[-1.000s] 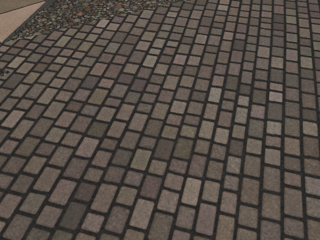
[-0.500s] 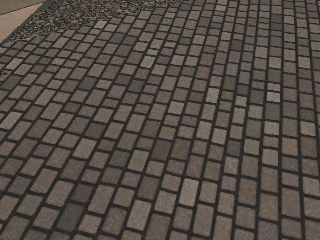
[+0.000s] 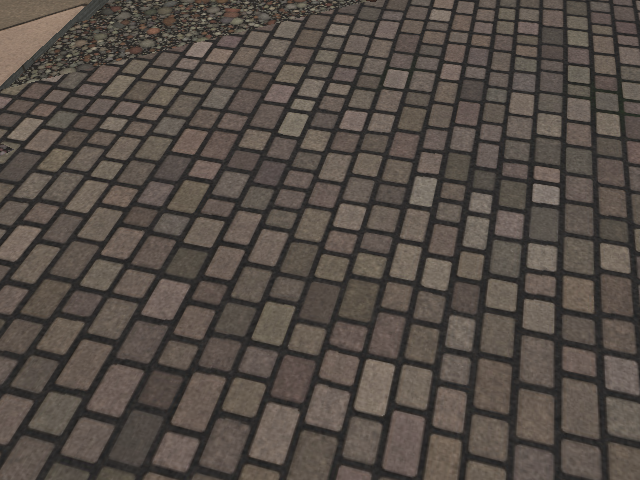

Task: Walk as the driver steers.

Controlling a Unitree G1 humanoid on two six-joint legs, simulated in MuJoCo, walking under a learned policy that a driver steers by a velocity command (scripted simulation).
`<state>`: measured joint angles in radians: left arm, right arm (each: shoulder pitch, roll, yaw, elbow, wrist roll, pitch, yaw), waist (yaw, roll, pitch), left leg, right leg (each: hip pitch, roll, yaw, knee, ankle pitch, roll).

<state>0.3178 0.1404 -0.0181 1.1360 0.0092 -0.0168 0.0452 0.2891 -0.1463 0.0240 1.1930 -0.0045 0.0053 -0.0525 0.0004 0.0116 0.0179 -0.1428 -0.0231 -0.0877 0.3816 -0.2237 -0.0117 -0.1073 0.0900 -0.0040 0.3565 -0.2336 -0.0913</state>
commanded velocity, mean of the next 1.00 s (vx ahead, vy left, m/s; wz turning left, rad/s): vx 0.00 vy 0.00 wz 0.00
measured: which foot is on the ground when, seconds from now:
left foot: down 0.00-1.00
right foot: down 0.00-1.00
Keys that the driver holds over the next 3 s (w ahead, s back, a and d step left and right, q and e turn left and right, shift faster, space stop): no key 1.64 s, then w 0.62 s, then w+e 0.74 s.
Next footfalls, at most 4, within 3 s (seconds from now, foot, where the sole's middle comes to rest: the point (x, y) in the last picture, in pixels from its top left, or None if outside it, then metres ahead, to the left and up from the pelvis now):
2.06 left None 0.21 0.16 -0.78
2.60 right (332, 478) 0.53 0.02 -0.78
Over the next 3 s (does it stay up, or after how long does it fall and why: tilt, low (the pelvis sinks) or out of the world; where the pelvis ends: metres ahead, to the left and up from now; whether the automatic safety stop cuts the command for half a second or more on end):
stays up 0.60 0.05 0.00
